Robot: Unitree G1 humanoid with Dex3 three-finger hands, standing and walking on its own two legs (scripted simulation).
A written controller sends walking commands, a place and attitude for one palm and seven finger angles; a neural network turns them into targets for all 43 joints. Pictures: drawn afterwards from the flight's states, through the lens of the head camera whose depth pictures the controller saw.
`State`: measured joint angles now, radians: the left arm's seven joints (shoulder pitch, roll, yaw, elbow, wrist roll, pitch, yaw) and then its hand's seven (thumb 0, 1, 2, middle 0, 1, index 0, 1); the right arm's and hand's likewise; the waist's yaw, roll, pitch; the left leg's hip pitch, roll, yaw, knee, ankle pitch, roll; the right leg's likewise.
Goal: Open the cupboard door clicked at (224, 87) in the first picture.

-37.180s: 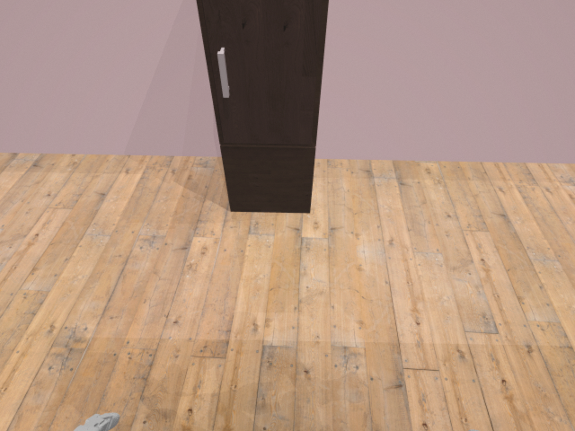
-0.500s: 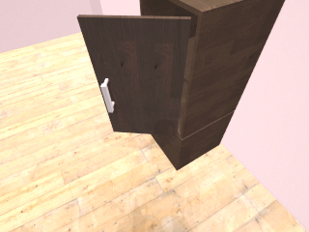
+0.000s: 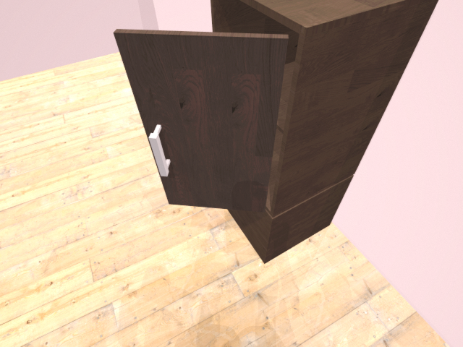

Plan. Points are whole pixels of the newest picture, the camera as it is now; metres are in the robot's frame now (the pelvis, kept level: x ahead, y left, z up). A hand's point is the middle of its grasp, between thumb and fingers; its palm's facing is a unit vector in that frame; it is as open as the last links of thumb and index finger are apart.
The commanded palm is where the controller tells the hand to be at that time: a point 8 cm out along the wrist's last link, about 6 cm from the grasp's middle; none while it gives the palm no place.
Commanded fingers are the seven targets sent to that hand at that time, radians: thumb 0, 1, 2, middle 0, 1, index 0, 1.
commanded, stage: come to a stop and stand still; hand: left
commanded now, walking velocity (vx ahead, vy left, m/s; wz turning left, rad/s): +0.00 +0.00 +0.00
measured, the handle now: (161, 151) +0.59 +0.23 -0.05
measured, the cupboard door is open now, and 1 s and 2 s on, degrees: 54 54 54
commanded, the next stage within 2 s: look again from close up in 0.38 s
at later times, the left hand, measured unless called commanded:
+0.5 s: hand out of the picture +0.01 +0.16 -0.17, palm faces +0.04 -0.98 -0.20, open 7.3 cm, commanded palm none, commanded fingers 0.00 0.90 0.90 -0.20 -0.30 -0.20 -0.30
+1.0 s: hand out of the picture +0.00 +0.16 -0.17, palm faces +0.05 -0.98 -0.18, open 7.3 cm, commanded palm none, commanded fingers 0.00 0.90 0.90 -0.20 -0.30 -0.20 -0.30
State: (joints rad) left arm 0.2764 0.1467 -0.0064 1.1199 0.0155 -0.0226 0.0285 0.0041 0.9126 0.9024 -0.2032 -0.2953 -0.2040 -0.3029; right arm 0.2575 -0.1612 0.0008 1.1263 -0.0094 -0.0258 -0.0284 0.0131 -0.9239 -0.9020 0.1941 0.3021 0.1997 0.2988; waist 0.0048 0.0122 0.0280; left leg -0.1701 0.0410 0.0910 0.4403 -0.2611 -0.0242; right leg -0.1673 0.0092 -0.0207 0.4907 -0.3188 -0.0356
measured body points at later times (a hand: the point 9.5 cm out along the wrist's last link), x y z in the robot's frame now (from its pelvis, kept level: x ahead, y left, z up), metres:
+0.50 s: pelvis +0.01 -0.01 +0.00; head +0.03 -0.02 +0.45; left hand +0.01 +0.21 -0.16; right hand +0.02 -0.23 -0.16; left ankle -0.02 +0.13 -0.74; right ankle -0.04 -0.09 -0.74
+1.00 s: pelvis +0.01 -0.01 +0.00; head +0.03 -0.01 +0.45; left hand +0.00 +0.21 -0.16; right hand +0.01 -0.22 -0.16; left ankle -0.02 +0.13 -0.74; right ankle -0.04 -0.09 -0.74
